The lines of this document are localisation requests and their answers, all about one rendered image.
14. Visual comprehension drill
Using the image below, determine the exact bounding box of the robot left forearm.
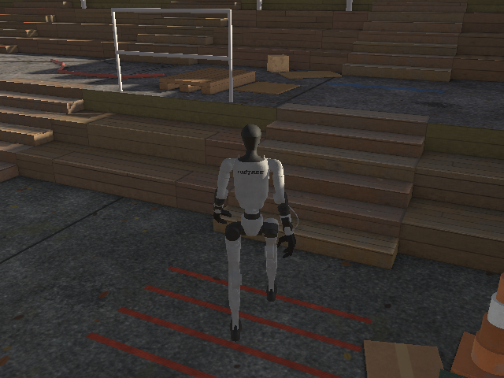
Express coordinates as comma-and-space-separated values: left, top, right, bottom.
213, 189, 225, 213

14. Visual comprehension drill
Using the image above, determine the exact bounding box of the robot left hand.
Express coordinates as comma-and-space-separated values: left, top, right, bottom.
213, 210, 232, 224

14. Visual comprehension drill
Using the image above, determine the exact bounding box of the robot torso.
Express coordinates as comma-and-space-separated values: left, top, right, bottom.
233, 155, 270, 236

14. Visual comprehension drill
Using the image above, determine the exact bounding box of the robot left upper arm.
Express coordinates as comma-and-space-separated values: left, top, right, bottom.
216, 158, 235, 199

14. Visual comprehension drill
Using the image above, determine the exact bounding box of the robot right upper arm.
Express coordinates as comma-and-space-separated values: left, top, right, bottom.
268, 158, 285, 204

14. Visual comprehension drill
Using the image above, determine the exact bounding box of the robot right hand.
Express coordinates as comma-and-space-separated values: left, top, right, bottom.
277, 233, 296, 258

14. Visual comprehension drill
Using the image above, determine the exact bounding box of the robot right forearm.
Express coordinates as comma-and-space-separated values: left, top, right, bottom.
277, 192, 294, 235

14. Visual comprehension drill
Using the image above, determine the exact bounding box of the robot left thigh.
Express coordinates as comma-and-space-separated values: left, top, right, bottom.
225, 221, 242, 288

